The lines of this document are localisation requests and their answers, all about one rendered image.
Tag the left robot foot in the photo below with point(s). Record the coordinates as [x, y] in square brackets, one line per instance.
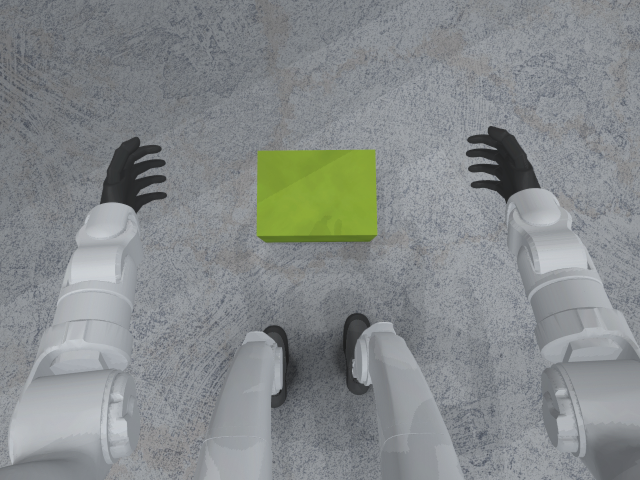
[279, 336]

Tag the left robot forearm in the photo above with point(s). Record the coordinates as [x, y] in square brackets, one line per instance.
[90, 330]

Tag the robot foot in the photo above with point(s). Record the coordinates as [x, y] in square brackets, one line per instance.
[354, 326]
[279, 336]

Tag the robot right hand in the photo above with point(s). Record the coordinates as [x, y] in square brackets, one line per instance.
[514, 170]

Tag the carton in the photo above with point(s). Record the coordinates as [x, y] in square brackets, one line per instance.
[316, 196]

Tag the right robot upper arm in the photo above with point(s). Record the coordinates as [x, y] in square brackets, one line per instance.
[592, 409]

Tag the left robot upper arm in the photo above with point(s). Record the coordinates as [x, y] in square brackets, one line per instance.
[74, 426]

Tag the right robot forearm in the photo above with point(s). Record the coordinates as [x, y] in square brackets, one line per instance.
[575, 319]

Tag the robot left hand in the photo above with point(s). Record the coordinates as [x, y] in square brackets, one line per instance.
[120, 185]

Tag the right robot foot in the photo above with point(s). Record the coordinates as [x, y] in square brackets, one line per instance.
[354, 326]

